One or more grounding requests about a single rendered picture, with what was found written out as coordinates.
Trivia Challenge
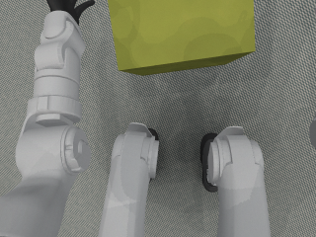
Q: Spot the robot left thigh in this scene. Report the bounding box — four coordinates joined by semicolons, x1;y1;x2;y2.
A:
98;130;159;237

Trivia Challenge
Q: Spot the left robot upper arm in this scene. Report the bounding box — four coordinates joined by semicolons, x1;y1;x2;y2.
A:
0;124;92;237

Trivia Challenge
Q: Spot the robot left forearm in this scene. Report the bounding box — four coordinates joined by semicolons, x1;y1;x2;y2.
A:
15;10;86;172

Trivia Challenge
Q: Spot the robot right thigh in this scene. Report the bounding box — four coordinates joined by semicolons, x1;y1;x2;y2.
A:
207;135;272;237

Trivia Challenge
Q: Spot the left robot hand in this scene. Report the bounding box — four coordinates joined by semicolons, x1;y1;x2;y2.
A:
46;0;95;26

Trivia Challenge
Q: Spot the carton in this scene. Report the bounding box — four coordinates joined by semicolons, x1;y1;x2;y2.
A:
108;0;256;76

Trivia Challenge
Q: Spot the robot thigh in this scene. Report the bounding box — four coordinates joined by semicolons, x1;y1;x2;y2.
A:
98;130;159;237
207;135;272;237

